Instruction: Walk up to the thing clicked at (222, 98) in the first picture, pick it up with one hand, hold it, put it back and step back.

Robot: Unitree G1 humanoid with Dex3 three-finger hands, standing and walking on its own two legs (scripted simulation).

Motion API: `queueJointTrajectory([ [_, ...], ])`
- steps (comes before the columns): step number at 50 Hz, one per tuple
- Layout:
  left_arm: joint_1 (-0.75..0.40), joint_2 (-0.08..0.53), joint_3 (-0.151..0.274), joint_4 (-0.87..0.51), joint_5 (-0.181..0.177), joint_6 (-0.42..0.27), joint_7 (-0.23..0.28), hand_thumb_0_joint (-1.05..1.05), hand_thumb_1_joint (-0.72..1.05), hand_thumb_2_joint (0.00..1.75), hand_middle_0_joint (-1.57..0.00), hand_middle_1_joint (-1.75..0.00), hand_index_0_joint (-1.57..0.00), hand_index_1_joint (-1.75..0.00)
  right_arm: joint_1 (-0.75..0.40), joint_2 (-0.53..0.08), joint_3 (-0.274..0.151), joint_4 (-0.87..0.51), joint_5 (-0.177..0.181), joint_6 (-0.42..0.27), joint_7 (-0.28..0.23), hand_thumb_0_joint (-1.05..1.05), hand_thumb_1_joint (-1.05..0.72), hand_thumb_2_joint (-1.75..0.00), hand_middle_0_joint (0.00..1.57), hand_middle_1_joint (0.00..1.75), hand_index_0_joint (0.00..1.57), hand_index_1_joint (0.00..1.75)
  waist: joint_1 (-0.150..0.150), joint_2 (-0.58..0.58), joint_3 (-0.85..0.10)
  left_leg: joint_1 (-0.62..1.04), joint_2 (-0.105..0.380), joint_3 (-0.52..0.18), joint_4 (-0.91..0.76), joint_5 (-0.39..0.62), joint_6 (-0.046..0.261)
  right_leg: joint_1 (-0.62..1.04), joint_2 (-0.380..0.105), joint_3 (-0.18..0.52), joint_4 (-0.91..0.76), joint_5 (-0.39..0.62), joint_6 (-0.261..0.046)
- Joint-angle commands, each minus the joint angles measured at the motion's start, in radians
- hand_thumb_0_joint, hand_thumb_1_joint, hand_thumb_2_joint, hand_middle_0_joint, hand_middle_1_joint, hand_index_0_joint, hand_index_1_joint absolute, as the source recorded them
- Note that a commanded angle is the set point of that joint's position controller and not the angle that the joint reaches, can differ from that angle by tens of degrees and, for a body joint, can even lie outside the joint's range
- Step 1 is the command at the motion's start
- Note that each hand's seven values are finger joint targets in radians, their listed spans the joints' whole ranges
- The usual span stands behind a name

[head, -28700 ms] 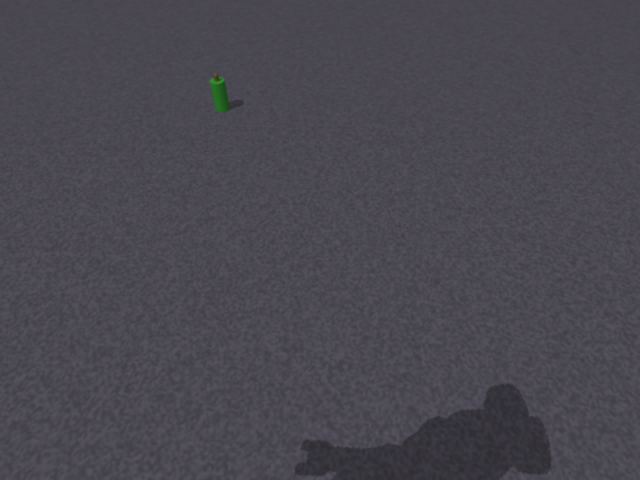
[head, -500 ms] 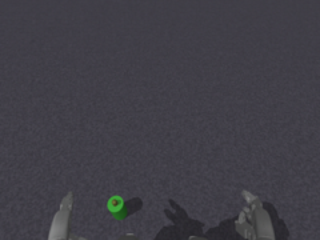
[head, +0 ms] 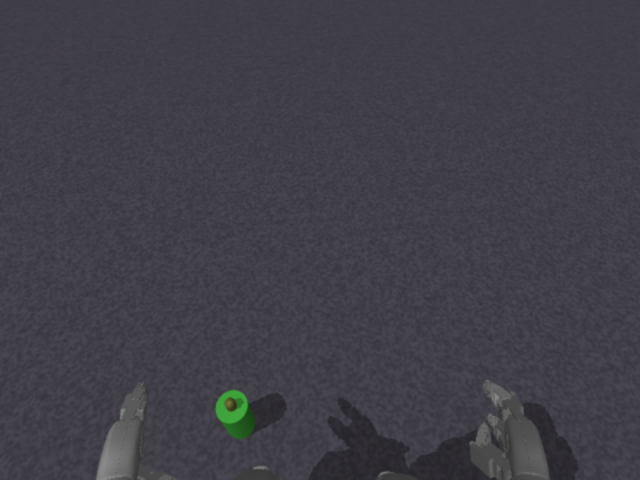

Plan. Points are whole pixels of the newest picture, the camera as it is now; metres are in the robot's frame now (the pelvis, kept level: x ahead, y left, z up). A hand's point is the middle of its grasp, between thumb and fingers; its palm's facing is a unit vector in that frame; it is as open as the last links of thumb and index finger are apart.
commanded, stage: stand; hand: left
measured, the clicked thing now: (235, 413) +0.36 +0.22 -0.62
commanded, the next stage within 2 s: none
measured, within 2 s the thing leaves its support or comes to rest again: neither
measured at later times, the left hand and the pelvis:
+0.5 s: hand (158, 479) +0.15 +0.21 -0.10, palm faces -0.03 -0.94 -0.33, open 10.1 cm; pelvis +0.00 +0.00 +0.01, yaw +0 degrees
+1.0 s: hand out of the picture +0.03 +0.26 -0.11, palm faces +0.00 -0.94 -0.35, open 7.4 cm; pelvis -0.01 +0.01 +0.05, yaw +1 degrees
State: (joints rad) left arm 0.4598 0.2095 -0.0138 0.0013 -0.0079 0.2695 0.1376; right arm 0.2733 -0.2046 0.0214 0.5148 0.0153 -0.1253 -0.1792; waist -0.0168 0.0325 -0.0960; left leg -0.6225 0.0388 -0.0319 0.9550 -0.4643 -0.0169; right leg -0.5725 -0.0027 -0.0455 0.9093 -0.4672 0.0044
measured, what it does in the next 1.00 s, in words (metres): rises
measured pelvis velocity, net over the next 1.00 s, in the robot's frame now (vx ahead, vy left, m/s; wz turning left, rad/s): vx -0.01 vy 0.01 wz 0.01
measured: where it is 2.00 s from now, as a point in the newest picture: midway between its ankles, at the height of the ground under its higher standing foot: outside the picture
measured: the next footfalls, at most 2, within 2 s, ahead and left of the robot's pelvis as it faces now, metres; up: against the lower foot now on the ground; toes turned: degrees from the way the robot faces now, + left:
none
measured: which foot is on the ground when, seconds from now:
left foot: down 0.00-1.00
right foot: down 0.00-1.00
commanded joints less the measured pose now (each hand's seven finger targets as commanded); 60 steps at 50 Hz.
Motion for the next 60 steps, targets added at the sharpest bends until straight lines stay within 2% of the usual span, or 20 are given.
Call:
queueJointTrajectory([
  [1, -0.032, 0.088, 0.055, -0.182, 0.005, -0.056, 0.011, 0.0, -0.58, 0.04, -0.05, -0.05, -0.05, -0.05, -0.059, -0.128, -0.053, -0.158, -0.006, -0.059, -0.012, 0.0, -0.9, -0.9, 0.2, 0.3, 0.2, 0.3, -0.01, -0.016, -0.104, 0.099, -0.022, 0.024, -0.151, 0.216, 0.019, 0.033, 0.023, -0.019, -0.145, 0.208, -0.009],
  [4, -0.018, 0.092, 0.057, -0.182, 0.006, -0.055, 0.011, 0.0, -0.58, 0.03, -0.05, -0.05, -0.05, -0.05, -0.064, -0.124, -0.05, -0.16, -0.007, -0.06, -0.011, 0.0, -0.9, -0.9, 0.2, 0.3, 0.2, 0.3, -0.003, -0.009, -0.108, 0.101, -0.024, 0.026, -0.152, 0.21, 0.019, 0.038, 0.022, -0.018, -0.146, 0.202, -0.009],
  [6, -0.025, 0.091, 0.056, -0.192, 0.006, -0.056, 0.01, 0.0, -0.42, 0.19, -0.2, -0.21, -0.2, -0.21, -0.056, -0.124, -0.051, -0.158, -0.007, -0.06, -0.012, 0.0, -0.9, -0.9, 0.2, 0.3, 0.2, 0.3, -0.008, -0.001, -0.107, 0.107, -0.024, 0.03, -0.148, 0.22, 0.02, 0.032, 0.021, -0.014, -0.148, 0.214, -0.009],
  [7, -0.016, 0.097, 0.064, -0.183, 0.005, -0.056, 0.011, 0.0, -0.34, 0.27, -0.2, -0.29, -0.2, -0.29, -0.062, -0.123, -0.05, -0.155, -0.006, -0.058, -0.012, 0.0, -0.9, -0.9, 0.2, 0.3, 0.2, 0.3, 0.0, -0.007, -0.104, 0.098, -0.024, 0.028, -0.149, 0.222, 0.02, 0.038, 0.02, -0.016, -0.149, 0.214, -0.01],
  [8, -0.034, 0.095, 0.056, -0.196, 0.004, -0.057, 0.01, 0.0, -0.26, 0.35, -0.2, -0.3, -0.2, -0.3, -0.063, -0.123, -0.048, -0.155, -0.006, -0.058, -0.011, 0.0, -0.9, -0.9, 0.2, 0.3, 0.2, 0.3, -0.004, 0.006, -0.089, 0.092, -0.026, 0.03, -0.152, 0.2, 0.02, 0.029, 0.018, -0.013, -0.155, 0.196, -0.01],
  [14, -0.022, 0.09, 0.054, -0.186, 0.007, -0.055, 0.009, 0.0, 0.22, 0.83, -0.2, -0.3, -0.2, -0.3, -0.055, -0.123, -0.051, -0.152, -0.008, -0.059, -0.012, 0.0, -0.9, -0.9, 0.2, 0.3, 0.2, 0.3, -0.008, -0.002, -0.114, 0.11, -0.024, 0.029, -0.141, 0.253, 0.02, 0.041, 0.021, -0.015, -0.141, 0.249, -0.007],
  [16, -0.006, 0.096, 0.069, -0.173, 0.005, -0.054, 0.009, 0.0, 0.38, 0.9, -0.2, -0.3, -0.2, -0.3, -0.056, -0.123, -0.05, -0.158, -0.007, -0.055, -0.013, 0.0, -0.9, -0.9, 0.2, 0.3, 0.2, 0.3, -0.003, -0.022, -0.105, 0.096, -0.026, 0.034, -0.136, 0.242, 0.023, 0.044, 0.017, -0.011, -0.153, 0.245, -0.005],
  [17, -0.201, 0.222, 0.1, 0.178, 0.103, -0.171, -0.039, 0.0, 0.46, 0.9, -0.2, -0.3, -0.2, -0.3, -0.121, -0.258, -0.085, 0.06, -0.119, 0.014, 0.047, 0.0, -0.9, -0.9, 0.2, 0.3, 0.2, 0.3, 0.03, -0.085, 0.04, 0.13, 0.002, -0.015, -0.178, 0.346, 0.053, 0.146, -0.072, 0.088, -0.201, 0.273, -0.068],
  [18, -0.166, 0.234, 0.108, 0.27, 0.11, -0.218, -0.064, 0.0, 0.54, 0.9, -0.2, -0.3, -0.2, -0.3, -0.104, -0.238, -0.092, 0.102, -0.126, 0.041, 0.08, 0.0, -0.9, -0.9, 0.2, 0.3, 0.2, 0.3, 0.029, -0.12, -0.046, 0.176, 0.007, 0.006, -0.159, 0.387, 0.071, 0.205, -0.09, 0.114, -0.199, 0.372, -0.09],
  [19, -0.163, 0.249, 0.102, 0.299, 0.1, -0.249, -0.08, 0.0, 0.62, 0.9, -0.2, -0.3, -0.2, -0.3, -0.099, -0.249, -0.099, 0.102, -0.119, 0.056, 0.093, 0.0, -0.9, -0.9, 0.2, 0.3, 0.2, 0.3, 0.016, -0.097, -0.055, 0.191, 0.003, -0.008, -0.164, 0.392, 0.08, 0.21, -0.095, 0.14, -0.207, 0.403, -0.102],
  [23, -0.232, 0.251, 0.088, 0.466, 0.055, -0.291, -0.104, 0.0, 0.9, 0.9, -0.2, -0.3, -0.2, -0.3, -0.1, -0.236, -0.099, 0.171, -0.066, 0.063, 0.144, 0.0, -0.9, -0.9, 0.2, 0.3, 0.2, 0.3, 0.024, -0.067, -0.054, 0.281, 0.001, -0.02, -0.245, 0.346, 0.077, 0.233, -0.101, 0.136, -0.25, 0.349, -0.08],
  [26, -0.268, 0.257, 0.084, 0.577, 0.054, -0.301, -0.103, 0.0, 0.9, 0.9, -0.2, -0.3, -0.2, -0.3, -0.127, -0.239, -0.1, 0.223, -0.068, 0.071, 0.156, 0.0, -0.9, -0.9, 0.2, 0.3, 0.2, 0.3, 0.031, -0.029, 0.005, 0.28, 0.011, -0.047, -0.329, 0.284, 0.077, 0.242, -0.092, 0.112, -0.292, 0.276, -0.061],
  [31, -0.278, 0.259, 0.08, 0.725, 0.046, -0.309, -0.102, 0.0, 0.9, 0.9, -0.2, -0.3, -0.2, -0.3, -0.132, -0.255, -0.099, 0.305, -0.066, 0.079, 0.159, 0.0, -0.9, -0.9, 0.2, 0.3, 0.2, 0.3, 0.038, 0.016, 0.031, 0.33, 0.035, -0.073, -0.428, 0.326, 0.072, 0.315, -0.088, 0.092, -0.351, 0.308, -0.045],
  [35, -0.295, 0.276, 0.074, 0.826, 0.041, -0.308, -0.1, 0.0, 0.9, 0.9, -0.2, -0.3, -0.2, -0.3, -0.12, -0.266, -0.092, 0.372, -0.056, 0.087, 0.157, 0.0, -0.9, -0.9, 0.2, 0.3, 0.2, 0.3, 0.025, -0.02, 0.053, 0.384, 0.04, -0.068, -0.489, 0.357, 0.058, 0.369, -0.103, 0.102, -0.433, 0.335, -0.042],
  [37, -0.286, 0.277, 0.069, 0.872, 0.037, -0.305, -0.1, 0.0, 0.9, 0.9, -0.2, -0.3, -0.2, -0.3, -0.135, -0.282, -0.092, 0.405, -0.054, 0.089, 0.155, 0.0, -0.9, -0.9, 0.2, 0.3, 0.2, 0.3, 0.034, -0.003, 0.061, 0.414, 0.049, -0.077, -0.523, 0.379, 0.055, 0.387, -0.103, 0.094, -0.46, 0.342, -0.036],
  [39, -0.307, 0.288, 0.068, 0.911, 0.035, -0.301, -0.101, 0.0, 0.9, 0.9, -0.2, -0.3, -0.2, -0.3, -0.131, -0.288, -0.088, 0.435, -0.051, 0.094, 0.155, 0.0, -0.9, -0.9, 0.2, 0.3, 0.2, 0.3, 0.026, -0.006, 0.093, 0.394, 0.052, -0.083, -0.579, 0.312, 0.05, 0.411, -0.101, 0.094, -0.493, 0.285, -0.031],
  [41, -0.305, 0.289, 0.063, 0.948, 0.034, -0.298, -0.102, 0.0, 0.9, 0.9, -0.2, -0.3, -0.2, -0.3, -0.144, -0.293, -0.086, 0.46, -0.048, 0.096, 0.155, 0.0, -0.9, -0.9, 0.2, 0.3, 0.2, 0.3, 0.029, -0.012, 0.108, 0.415, 0.055, -0.085, -0.602, 0.316, 0.045, 0.416, -0.105, 0.093, -0.515, 0.285, -0.029],
  [45, -0.316, 0.3, 0.059, 1.005, 0.034, -0.298, -0.105, 0.0, 0.9, 0.9, -0.2, -0.3, -0.2, -0.3, -0.137, -0.302, -0.084, 0.505, -0.044, 0.101, 0.156, 0.0, -0.9, -0.9, 0.2, 0.3, 0.2, 0.3, 0.023, -0.011, 0.118, 0.415, 0.056, -0.088, -0.658, 0.247, 0.041, 0.445, -0.108, 0.092, -0.552, 0.272, -0.022],
  [54, -0.328, 0.307, 0.053, 1.075, 0.033, -0.301, -0.107, 0.0, 0.9, 0.9, -0.2, -0.3, -0.2, -0.3, -0.16, -0.297, -0.078, 0.556, -0.04, 0.102, 0.159, 0.0, -0.9, -0.9, 0.2, 0.3, 0.2, 0.3, 0.028, -0.034, 0.129, 0.47, 0.059, -0.079, -0.677, 0.294, 0.034, 0.433, -0.122, 0.099, -0.609, 0.275, -0.014],
  [60, -0.336, 0.313, 0.053, 1.096, 0.034, -0.298, -0.11, 0.0, 0.9, 0.9, -0.2, -0.3, -0.2, -0.3, -0.164, -0.302, -0.074, 0.571, -0.039, 0.106, 0.162, 0.0, -0.9, -0.9, 0.2, 0.3, 0.2, 0.3, 0.024, -0.021, 0.145, 0.443, 0.06, -0.081, -0.696, 0.226, 0.033, 0.429, -0.118, 0.096, -0.623, 0.233, -0.012],
])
